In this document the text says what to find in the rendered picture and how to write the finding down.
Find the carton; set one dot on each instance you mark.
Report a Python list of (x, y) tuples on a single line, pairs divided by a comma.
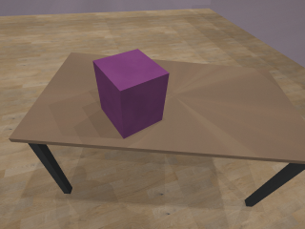
[(132, 90)]

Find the table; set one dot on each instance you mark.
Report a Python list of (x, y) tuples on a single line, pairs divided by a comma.
[(210, 110)]

